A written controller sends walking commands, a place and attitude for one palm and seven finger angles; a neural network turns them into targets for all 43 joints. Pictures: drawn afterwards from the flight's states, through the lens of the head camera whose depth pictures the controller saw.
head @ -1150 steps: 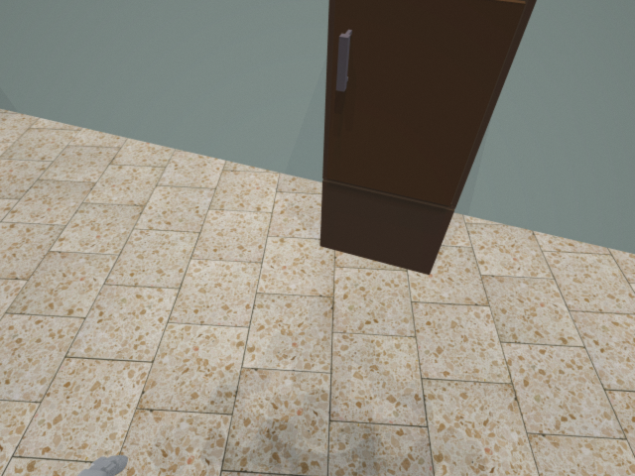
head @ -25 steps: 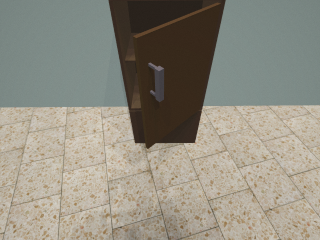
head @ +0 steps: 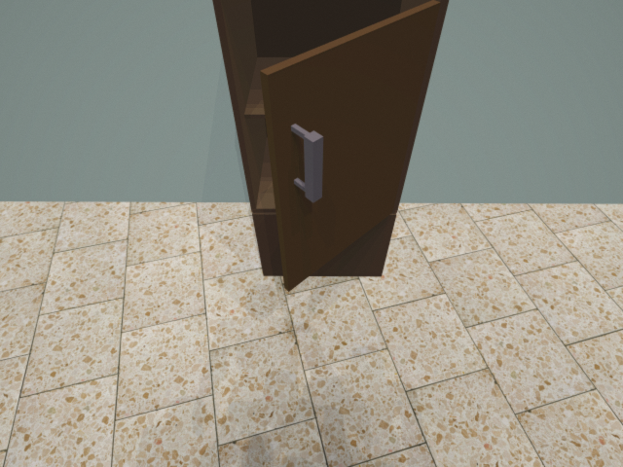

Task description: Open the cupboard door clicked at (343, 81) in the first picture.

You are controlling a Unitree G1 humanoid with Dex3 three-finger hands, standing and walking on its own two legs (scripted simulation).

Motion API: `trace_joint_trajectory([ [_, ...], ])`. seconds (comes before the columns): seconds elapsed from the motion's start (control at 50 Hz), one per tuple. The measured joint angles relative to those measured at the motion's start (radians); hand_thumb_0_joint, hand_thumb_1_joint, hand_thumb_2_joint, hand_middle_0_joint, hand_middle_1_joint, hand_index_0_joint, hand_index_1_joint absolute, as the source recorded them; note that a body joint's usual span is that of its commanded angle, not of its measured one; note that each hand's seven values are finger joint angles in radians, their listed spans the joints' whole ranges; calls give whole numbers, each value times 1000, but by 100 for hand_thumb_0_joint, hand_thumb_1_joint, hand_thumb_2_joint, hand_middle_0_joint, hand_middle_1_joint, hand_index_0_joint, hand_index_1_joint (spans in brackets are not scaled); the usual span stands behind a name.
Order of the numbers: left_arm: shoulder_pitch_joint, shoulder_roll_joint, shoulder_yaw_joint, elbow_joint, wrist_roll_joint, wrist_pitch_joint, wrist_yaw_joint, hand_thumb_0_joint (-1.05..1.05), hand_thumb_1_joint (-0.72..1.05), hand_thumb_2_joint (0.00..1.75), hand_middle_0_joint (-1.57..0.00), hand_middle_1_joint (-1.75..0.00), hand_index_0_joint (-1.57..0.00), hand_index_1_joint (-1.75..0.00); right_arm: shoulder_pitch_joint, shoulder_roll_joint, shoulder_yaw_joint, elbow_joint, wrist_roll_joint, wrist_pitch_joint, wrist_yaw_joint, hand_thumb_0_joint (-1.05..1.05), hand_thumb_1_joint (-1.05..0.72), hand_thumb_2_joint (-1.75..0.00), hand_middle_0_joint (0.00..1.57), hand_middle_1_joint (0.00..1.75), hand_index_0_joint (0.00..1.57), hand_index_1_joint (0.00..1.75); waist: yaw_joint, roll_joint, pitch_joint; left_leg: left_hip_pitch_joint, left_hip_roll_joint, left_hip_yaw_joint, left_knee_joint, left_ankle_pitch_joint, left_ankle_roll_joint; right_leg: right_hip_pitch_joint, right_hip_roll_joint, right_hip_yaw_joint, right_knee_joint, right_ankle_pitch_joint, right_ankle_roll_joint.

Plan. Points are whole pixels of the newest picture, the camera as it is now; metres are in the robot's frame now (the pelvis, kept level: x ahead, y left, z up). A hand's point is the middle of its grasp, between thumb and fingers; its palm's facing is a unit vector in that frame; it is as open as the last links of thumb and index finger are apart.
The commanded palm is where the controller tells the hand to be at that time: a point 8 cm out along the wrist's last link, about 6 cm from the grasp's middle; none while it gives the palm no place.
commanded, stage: look to check the result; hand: left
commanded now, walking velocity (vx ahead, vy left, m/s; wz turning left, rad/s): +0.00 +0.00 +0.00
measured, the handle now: (305, 163) +0.59 +0.05 +0.04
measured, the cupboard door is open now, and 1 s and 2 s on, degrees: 43 43 43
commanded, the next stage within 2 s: walk to a spot facing it in 0.32 s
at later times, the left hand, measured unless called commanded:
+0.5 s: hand out of the picture +0.06 +0.21 -0.17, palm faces +0.01 -0.96 -0.27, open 7.4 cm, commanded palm none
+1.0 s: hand out of the picture +0.09 +0.16 -0.17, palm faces -0.14 -0.95 -0.30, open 7.4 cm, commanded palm none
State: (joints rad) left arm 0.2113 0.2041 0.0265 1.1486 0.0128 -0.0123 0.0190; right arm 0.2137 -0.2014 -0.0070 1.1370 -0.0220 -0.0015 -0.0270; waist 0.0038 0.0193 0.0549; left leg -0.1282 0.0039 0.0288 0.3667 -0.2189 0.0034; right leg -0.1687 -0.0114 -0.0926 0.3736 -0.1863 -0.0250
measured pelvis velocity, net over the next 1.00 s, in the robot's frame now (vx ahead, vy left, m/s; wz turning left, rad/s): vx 0.00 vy -0.04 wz -0.23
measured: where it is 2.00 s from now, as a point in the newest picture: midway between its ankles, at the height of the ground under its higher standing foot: outside the picture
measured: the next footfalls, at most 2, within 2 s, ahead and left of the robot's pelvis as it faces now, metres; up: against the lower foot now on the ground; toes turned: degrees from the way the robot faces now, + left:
left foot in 1.42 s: +0.12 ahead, +0.09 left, +0.00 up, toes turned -31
right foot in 1.80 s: -0.02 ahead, -0.14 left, +0.00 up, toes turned -47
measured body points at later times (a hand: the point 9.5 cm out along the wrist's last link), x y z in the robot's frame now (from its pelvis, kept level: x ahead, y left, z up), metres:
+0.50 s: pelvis +0.01 +0.00 +0.00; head +0.03 -0.01 +0.45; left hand +0.06 +0.26 -0.15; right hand +0.05 -0.26 -0.15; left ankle -0.01 +0.12 -0.75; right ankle +0.01 -0.10 -0.75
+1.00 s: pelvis +0.00 -0.04 -0.02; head +0.04 -0.08 +0.43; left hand +0.10 +0.21 -0.15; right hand -0.01 -0.30 -0.18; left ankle -0.02 +0.12 -0.68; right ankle -0.01 -0.12 -0.75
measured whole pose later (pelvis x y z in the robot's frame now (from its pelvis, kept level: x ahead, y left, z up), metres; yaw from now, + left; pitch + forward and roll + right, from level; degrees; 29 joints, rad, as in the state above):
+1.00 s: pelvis +0.00 -0.04 -0.02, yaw -13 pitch +0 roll +2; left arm 0.20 0.19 0.09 0.97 0.02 0.04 0.00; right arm 0.17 -0.23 -0.07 1.01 -0.02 0.07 -0.03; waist 0.03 0.03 0.13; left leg -0.41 0.05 0.04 1.08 -0.48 -0.04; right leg -0.30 0.04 0.01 0.61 -0.31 -0.07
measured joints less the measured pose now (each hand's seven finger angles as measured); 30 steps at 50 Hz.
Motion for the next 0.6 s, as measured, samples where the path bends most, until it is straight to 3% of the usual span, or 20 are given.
trace_joint_trajectory([
  [0.48,-55,27,-6,-8,-1,-7,-4,0,90,90,-20,-30,-20,-30,-42,-39,6,2,-1,-4,2,0,-90,-90,20,30,20,30,-3,-5,-7,37,2,2,-45,4,-3,33,5,2,-38,1,1],
  [0.6,-41,14,9,-31,1,22,-2,0,90,90,-20,-30,-20,-29,-43,-18,-3,-25,-2,11,-12,0,-90,-90,20,30,20,30,8,-5,1,12,17,40,15,-33,-6,-9,17,39,22,-20,-2],
])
